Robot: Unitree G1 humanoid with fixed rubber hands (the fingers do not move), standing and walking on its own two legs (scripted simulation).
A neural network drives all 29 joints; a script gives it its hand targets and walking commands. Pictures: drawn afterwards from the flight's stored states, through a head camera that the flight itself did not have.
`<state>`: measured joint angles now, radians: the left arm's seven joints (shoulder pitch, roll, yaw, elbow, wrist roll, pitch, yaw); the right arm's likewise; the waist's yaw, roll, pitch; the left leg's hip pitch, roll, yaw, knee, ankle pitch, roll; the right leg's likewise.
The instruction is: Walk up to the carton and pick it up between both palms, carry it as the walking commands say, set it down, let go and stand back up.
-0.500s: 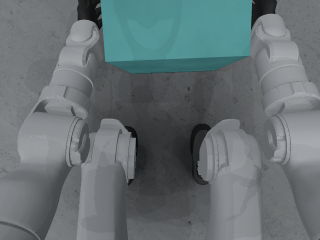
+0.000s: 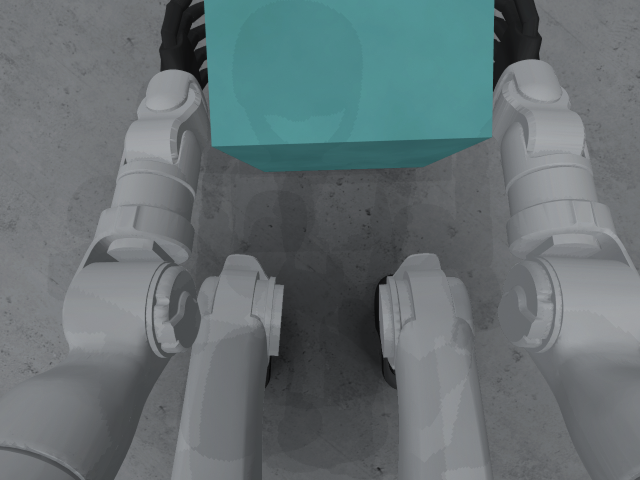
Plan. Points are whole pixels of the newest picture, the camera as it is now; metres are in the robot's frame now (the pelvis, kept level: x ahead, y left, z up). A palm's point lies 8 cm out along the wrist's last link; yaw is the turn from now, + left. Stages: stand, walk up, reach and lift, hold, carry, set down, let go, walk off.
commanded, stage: reach and lift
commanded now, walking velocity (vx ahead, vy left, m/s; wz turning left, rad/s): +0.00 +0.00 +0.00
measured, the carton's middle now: (344, 99) +0.51 -0.03 -0.18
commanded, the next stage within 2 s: none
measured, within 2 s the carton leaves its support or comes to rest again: neither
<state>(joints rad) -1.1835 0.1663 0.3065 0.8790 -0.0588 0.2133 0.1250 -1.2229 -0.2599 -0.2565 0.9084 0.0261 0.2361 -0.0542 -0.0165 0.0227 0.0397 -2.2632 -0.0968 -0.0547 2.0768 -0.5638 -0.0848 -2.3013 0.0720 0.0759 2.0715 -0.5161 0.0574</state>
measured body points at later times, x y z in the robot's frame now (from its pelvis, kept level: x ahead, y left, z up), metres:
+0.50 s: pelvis +0.01 +0.00 +0.05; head +0.31 -0.02 +0.38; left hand +0.53 +0.14 -0.06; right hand +0.52 -0.20 -0.06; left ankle +0.11 +0.13 -0.36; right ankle +0.12 -0.13 -0.36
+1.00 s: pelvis +0.01 +0.00 +0.10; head +0.28 -0.02 +0.46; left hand +0.51 +0.15 +0.02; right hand +0.50 -0.20 +0.02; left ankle +0.11 +0.13 -0.36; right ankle +0.12 -0.13 -0.36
